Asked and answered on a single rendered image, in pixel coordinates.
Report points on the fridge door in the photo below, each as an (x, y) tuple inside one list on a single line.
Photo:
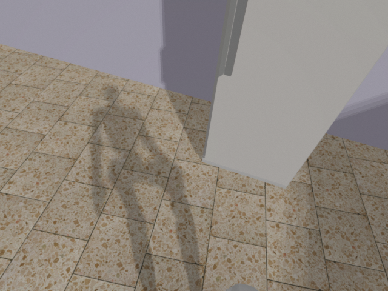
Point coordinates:
[(297, 64)]

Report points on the handle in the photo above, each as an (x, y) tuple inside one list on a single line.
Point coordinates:
[(235, 36)]

